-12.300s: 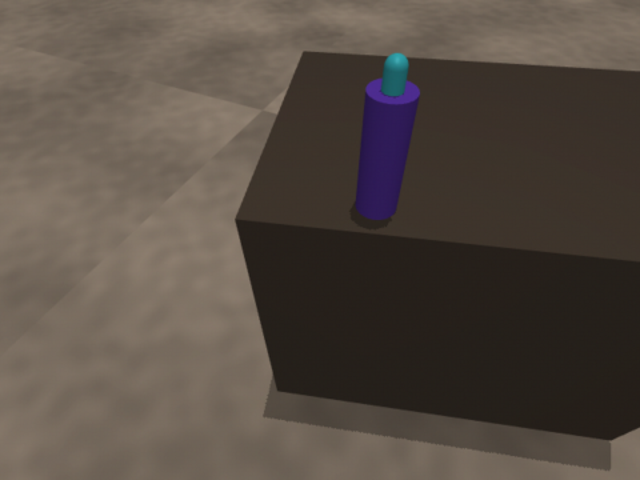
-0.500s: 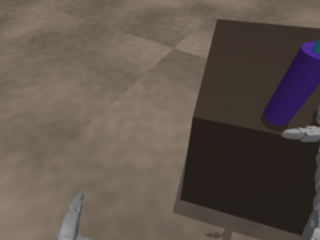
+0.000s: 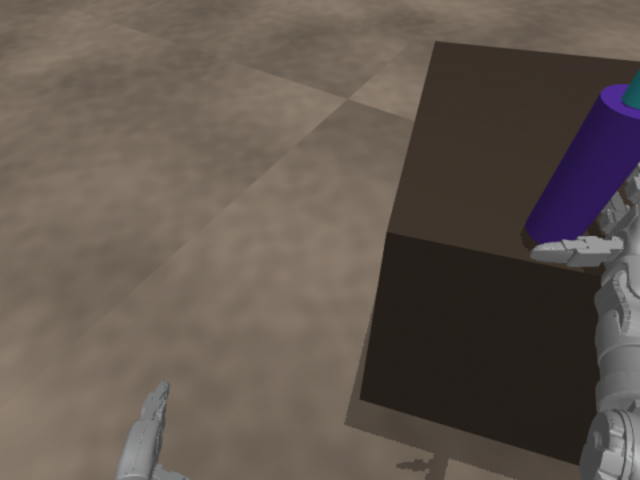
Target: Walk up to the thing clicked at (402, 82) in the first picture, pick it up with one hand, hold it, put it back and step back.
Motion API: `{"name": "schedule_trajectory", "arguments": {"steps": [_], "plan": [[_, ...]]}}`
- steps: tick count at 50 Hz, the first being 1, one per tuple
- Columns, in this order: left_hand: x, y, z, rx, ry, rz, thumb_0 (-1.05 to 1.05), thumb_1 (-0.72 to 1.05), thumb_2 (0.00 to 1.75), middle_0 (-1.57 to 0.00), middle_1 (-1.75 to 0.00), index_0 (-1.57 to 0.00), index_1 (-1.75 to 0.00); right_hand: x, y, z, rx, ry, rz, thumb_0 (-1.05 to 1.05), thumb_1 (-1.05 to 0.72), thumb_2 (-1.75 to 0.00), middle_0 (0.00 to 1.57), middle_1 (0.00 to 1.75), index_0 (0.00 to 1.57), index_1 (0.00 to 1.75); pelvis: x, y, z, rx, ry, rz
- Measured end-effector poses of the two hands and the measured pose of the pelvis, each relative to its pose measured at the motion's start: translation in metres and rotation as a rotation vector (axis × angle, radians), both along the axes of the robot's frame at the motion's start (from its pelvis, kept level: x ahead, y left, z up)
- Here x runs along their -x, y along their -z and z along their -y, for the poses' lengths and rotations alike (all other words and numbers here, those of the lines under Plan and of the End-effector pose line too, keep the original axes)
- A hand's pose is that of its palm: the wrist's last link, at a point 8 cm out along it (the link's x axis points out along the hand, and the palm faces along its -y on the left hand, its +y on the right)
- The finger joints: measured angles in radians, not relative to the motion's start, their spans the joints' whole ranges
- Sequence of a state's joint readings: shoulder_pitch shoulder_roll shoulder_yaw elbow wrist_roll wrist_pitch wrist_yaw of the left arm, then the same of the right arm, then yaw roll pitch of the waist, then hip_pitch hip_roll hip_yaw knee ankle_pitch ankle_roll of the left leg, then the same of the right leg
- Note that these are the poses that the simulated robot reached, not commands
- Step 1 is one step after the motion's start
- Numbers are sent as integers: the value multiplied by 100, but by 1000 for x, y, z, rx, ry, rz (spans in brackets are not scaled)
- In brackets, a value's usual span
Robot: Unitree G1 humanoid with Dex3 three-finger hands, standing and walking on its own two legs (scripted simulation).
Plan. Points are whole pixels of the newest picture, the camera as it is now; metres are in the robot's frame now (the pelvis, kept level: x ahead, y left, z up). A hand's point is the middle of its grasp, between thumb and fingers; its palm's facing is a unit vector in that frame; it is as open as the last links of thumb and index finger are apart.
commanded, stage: close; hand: right
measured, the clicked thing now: (596, 162) +0.46 -0.28 +0.17
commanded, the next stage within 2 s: settle in 0.80 s
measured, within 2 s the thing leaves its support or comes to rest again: leaves its support in 1.28 s
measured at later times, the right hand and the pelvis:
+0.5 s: hand (587, 218) +0.42 -0.28 +0.12, palm faces +0.38 +0.93 +0.01, open 11.8 cm; pelvis +0.01 +0.00 +0.00, yaw +0 degrees
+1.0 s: hand (586, 224) +0.40 -0.28 +0.12, palm faces +0.36 +0.93 +0.03, open 10.4 cm; pelvis +0.00 +0.00 +0.00, yaw +0 degrees
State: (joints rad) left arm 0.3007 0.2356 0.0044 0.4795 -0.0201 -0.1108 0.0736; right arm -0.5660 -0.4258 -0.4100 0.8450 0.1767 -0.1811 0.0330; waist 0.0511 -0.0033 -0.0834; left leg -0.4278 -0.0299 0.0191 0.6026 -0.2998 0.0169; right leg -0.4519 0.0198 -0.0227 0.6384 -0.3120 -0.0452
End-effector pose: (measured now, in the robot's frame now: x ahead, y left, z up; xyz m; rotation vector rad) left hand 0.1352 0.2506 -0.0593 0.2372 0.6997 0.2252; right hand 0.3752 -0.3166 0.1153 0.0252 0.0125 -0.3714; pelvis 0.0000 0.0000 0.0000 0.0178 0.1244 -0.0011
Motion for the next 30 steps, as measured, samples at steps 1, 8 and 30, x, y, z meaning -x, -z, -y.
{"name": "schedule_trajectory", "arguments": {"steps": [1,8,30], "plan": [[-1,0,-1,-4,2,-2,-1,-54,6,-6,-5,-6,-6,-1,0,0,-1,2,0,-1,47,-2,17,7,17,7,1,0,0,0,1,-1],[3,4,0,-6,11,-29,-1,-54,6,-6,-5,-6,-6,-17,-5,-2,16,-7,-1,-1,48,-1,29,11,28,11,2,1,0,-4,2,-19],[-19,-5,3,-1,14,13,-1,-53,5,-5,-4,-6,-5,-1,-3,7,15,2,6,-1,18,-42,87,65,90,67,-10,-2,5,-2,0,-6]]}}
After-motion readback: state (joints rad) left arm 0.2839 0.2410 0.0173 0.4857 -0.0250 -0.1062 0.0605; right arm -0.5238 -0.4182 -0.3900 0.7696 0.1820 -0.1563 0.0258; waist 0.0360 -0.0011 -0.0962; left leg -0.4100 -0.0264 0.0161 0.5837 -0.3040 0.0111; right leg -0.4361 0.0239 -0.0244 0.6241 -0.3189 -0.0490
